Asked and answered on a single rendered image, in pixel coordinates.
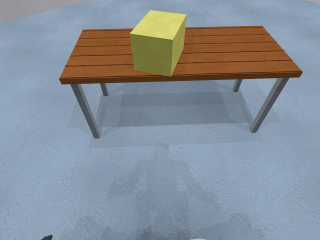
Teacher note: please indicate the carton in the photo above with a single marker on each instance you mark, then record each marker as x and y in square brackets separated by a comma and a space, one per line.
[157, 42]

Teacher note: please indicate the table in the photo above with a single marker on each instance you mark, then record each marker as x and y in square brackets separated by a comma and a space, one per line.
[103, 56]

